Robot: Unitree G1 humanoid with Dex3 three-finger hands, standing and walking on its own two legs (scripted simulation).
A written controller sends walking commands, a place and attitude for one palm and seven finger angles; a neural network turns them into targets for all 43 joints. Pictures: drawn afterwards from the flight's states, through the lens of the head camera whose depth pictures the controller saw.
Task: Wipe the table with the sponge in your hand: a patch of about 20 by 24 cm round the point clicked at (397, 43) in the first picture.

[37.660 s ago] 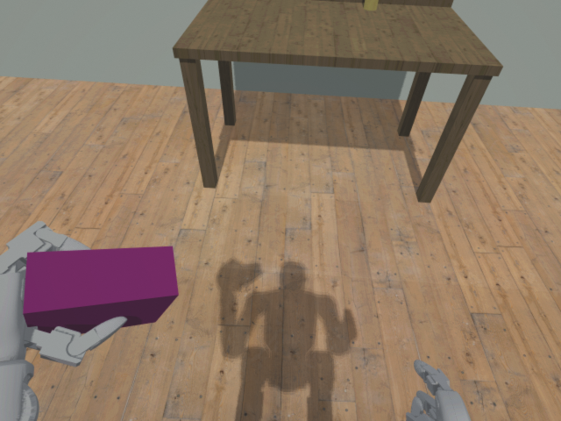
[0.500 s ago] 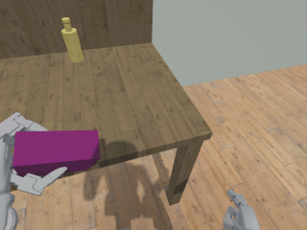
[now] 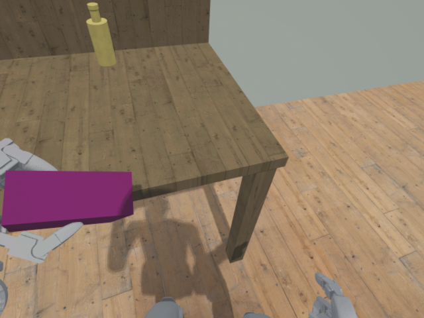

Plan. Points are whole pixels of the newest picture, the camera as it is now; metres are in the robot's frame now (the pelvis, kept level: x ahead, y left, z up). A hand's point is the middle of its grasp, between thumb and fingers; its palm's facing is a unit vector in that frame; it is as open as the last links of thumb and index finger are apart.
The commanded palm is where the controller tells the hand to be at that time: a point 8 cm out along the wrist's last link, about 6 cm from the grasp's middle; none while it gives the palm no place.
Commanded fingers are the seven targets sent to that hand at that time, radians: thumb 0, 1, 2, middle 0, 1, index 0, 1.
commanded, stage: step back with the hand held close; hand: left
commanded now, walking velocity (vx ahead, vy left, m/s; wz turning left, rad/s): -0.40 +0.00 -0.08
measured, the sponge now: (88, 201) +0.24 +0.19 +0.17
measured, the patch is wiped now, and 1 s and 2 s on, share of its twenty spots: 1.00 1.00 1.00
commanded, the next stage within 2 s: stop stepping back and stand still in 0.20 s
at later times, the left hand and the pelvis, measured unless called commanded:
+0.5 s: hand out of the picture +0.08 +0.24 +0.19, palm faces +0.35 -0.85 -0.40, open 9.9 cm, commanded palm +0.04 +0.28 +0.21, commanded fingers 0.00 0.10 1.30 -1.20 -1.60 -1.20 -1.60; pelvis -0.14 +0.01 +0.02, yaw -3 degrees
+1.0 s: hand out of the picture +0.00 +0.20 +0.19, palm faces +0.29 -0.89 -0.35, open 9.9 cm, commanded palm -0.04 +0.26 +0.21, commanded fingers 0.00 0.10 1.30 -1.20 -1.60 -1.20 -1.60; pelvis -0.23 -0.01 +0.03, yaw -5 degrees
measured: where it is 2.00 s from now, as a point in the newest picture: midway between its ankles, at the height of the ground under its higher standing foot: outside the picture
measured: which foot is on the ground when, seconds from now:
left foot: down 0.00-0.08, up 0.10-0.32, down 0.34-0.92, up 0.94-1.00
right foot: up 0.00-0.04, down 0.06-0.34, up 0.36-0.50, down 0.52-0.70, up 0.72-0.90, down 0.92-1.00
